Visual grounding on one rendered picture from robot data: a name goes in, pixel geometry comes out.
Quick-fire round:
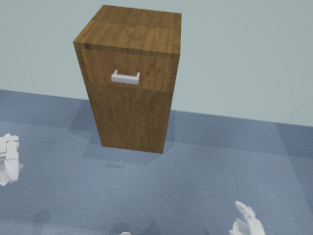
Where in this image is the robot left hand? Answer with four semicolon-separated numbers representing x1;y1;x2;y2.
0;133;23;186

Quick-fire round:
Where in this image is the drawer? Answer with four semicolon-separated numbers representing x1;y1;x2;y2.
80;48;173;92

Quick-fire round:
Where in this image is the cabinet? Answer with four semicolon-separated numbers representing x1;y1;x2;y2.
72;5;182;154

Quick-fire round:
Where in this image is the handle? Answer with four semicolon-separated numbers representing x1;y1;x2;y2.
111;70;140;84

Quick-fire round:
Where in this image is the robot right hand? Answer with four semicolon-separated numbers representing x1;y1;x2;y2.
229;201;266;235

